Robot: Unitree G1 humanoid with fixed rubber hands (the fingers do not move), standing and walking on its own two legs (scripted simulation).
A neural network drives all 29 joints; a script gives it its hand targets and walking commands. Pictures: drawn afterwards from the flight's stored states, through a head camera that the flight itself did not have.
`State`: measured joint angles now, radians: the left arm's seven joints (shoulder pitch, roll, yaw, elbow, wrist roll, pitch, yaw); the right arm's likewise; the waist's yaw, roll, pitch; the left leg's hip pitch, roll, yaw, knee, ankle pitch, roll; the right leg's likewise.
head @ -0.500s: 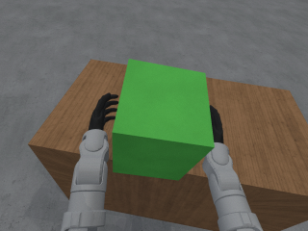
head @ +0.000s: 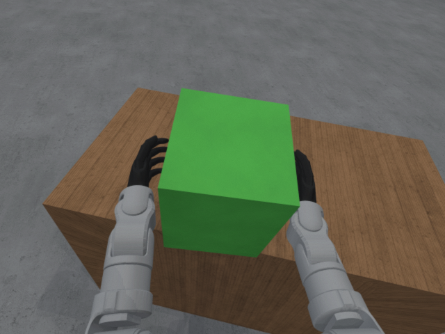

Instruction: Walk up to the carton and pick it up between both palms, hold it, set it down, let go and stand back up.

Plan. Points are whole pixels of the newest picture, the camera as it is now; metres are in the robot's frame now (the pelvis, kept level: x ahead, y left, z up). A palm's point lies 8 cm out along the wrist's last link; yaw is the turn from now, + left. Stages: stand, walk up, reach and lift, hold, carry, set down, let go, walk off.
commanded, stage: set down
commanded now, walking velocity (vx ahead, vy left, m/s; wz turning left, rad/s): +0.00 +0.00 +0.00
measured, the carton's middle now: (222, 180) +0.40 +0.01 +0.07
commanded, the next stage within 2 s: none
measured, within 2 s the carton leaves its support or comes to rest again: rests again in 1.08 s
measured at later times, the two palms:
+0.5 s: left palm (144, 186) +0.37 +0.15 +0.07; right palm (295, 194) +0.37 -0.14 +0.07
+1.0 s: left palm (159, 186) +0.40 +0.13 +0.03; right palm (297, 195) +0.39 -0.16 +0.03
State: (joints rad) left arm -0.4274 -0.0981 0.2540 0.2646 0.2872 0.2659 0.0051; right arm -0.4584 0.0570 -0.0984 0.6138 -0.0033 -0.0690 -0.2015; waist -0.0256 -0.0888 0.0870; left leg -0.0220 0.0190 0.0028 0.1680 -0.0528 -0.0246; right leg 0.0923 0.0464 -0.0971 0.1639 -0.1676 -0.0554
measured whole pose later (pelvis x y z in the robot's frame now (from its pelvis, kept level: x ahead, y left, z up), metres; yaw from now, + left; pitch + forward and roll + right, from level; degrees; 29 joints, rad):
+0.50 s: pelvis +0.00 +0.01 +0.00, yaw +1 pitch +2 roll +0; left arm -0.57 -0.10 0.35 0.66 0.32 0.09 0.04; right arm -0.60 0.08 -0.35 0.89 -0.21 -0.13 -0.13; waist -0.03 -0.06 -0.03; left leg -0.18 0.01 0.00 0.18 -0.04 -0.01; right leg -0.06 0.04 -0.11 0.17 -0.15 -0.05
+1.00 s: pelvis +0.01 +0.00 +0.00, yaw +0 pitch +11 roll +0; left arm -0.65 -0.10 0.44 0.89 0.35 -0.09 0.06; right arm -0.66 0.08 -0.47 0.94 -0.33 -0.17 -0.10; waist -0.03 0.00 -0.09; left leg -0.31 0.02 0.00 0.12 0.00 -0.02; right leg -0.20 0.05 -0.09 0.13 -0.12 -0.05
